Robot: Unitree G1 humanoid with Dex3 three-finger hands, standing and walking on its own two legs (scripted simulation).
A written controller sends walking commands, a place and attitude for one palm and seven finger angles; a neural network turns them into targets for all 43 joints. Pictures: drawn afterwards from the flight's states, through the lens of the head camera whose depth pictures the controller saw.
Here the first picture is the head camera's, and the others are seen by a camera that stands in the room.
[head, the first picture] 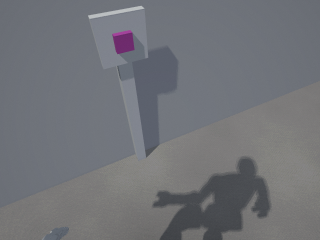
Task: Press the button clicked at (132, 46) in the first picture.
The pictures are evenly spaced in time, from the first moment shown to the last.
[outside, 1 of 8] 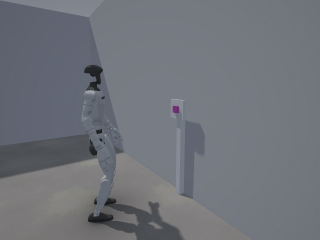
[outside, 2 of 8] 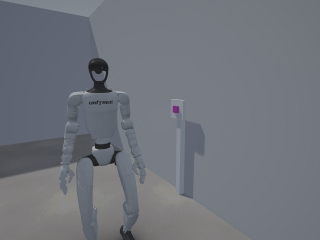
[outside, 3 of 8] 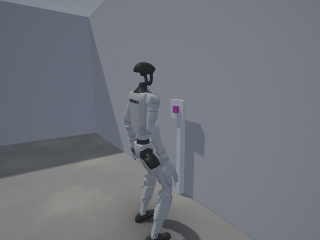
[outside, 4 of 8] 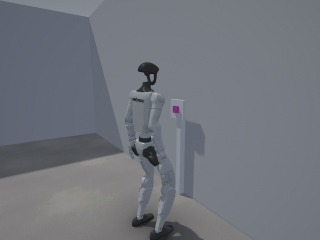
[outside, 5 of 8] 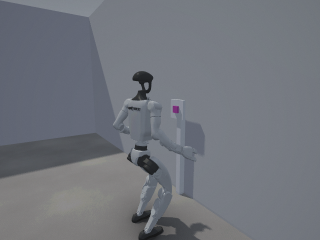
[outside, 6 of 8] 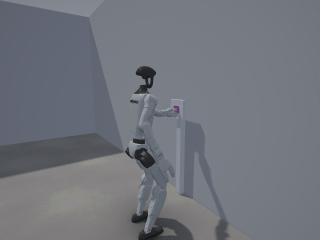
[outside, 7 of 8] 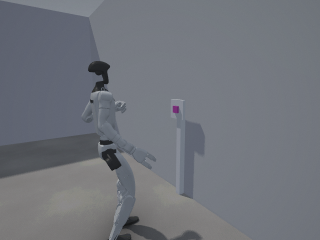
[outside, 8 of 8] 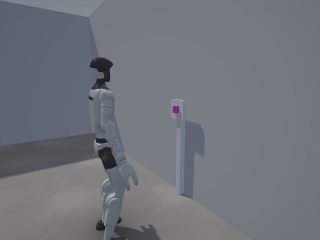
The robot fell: no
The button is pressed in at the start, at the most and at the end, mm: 0 13 0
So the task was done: yes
